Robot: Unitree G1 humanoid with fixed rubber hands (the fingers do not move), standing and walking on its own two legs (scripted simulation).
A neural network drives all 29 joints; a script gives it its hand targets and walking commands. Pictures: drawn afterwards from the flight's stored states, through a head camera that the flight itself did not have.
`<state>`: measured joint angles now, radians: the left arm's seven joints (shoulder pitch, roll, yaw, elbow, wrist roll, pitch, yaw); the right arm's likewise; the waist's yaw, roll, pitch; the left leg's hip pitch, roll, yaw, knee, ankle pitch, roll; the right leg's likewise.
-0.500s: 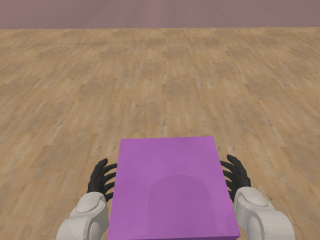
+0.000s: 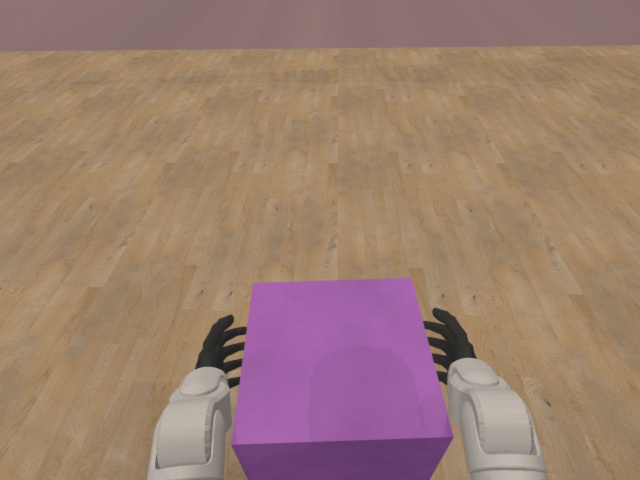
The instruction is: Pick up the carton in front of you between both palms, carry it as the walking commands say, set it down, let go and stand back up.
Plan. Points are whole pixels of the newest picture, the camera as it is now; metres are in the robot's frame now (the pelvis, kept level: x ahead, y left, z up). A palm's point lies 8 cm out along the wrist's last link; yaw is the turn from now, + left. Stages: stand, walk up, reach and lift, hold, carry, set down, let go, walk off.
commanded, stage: carry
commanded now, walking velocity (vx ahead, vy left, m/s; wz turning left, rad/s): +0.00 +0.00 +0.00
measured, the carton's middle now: (335, 397) +0.27 +0.00 -0.04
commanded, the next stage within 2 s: hold in 1.06 s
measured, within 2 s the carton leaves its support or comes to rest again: neither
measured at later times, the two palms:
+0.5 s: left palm (211, 378) +0.26 +0.15 +0.04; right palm (459, 368) +0.26 -0.15 +0.04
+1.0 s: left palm (208, 387) +0.25 +0.15 +0.04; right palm (461, 377) +0.25 -0.15 +0.04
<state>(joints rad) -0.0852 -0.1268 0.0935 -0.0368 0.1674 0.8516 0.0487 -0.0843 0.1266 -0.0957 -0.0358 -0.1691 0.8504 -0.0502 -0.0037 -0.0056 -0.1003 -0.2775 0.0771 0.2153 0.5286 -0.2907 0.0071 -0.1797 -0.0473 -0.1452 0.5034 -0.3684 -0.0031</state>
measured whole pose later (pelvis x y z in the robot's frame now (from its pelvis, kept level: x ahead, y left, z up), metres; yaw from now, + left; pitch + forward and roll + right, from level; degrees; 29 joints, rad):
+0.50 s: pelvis -0.02 +0.00 +0.00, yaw +0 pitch +2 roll +0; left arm -0.19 -0.14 0.16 0.13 0.22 0.73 0.02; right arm -0.19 0.14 -0.16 0.13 -0.22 0.73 -0.02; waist 0.00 -0.01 -0.09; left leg -0.29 0.08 0.22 0.50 -0.24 0.01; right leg -0.19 -0.04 -0.15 0.49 -0.33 -0.01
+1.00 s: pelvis -0.03 +0.00 +0.00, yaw +0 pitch +2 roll +0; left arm -0.19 -0.14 0.16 0.13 0.22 0.74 0.02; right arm -0.19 0.14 -0.17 0.13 -0.22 0.74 -0.02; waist 0.00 0.00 -0.09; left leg -0.30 0.08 0.22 0.49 -0.22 0.02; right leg -0.21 -0.05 -0.15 0.49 -0.31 -0.01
